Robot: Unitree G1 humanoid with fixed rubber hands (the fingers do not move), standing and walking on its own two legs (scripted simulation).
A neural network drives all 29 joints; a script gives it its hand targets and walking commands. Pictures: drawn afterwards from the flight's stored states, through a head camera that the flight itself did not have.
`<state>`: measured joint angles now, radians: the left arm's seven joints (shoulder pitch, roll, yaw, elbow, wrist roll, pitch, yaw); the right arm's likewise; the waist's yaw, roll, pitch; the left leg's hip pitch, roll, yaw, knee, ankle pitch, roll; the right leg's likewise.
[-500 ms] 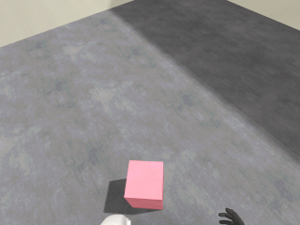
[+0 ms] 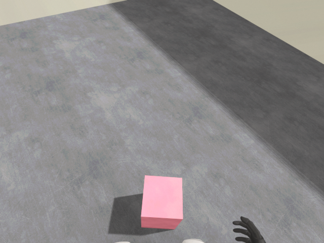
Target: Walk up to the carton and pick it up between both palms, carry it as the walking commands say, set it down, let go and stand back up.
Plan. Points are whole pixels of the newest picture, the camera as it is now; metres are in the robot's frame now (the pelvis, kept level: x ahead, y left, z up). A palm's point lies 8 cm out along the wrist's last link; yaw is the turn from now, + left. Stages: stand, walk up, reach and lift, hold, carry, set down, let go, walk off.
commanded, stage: walk up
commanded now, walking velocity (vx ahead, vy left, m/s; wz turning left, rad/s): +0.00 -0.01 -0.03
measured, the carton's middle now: (160, 204) +0.35 -0.05 -0.62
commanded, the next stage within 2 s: stand in 0.84 s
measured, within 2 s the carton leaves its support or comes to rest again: neither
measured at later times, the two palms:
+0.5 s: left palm out of the picture +0.04 +0.22 -0.11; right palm out of the picture +0.10 -0.29 -0.11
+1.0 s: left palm out of the picture +0.04 +0.22 -0.11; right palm out of the picture +0.09 -0.29 -0.10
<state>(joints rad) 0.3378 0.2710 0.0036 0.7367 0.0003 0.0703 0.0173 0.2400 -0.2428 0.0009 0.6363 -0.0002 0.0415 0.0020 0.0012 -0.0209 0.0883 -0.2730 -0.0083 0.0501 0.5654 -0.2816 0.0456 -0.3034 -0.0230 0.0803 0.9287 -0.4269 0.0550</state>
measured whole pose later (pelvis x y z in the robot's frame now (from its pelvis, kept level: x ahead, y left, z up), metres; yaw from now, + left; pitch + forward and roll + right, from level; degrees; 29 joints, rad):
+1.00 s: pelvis -0.02 -0.04 +0.00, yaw -1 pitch -2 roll +0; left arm 0.33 0.27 0.00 0.74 0.00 0.02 0.02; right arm 0.24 -0.24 0.00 0.64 0.00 0.05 0.00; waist 0.00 -0.01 0.08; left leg -0.22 0.00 0.06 0.56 -0.31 0.02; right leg -0.28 0.01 0.02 0.56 -0.25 -0.01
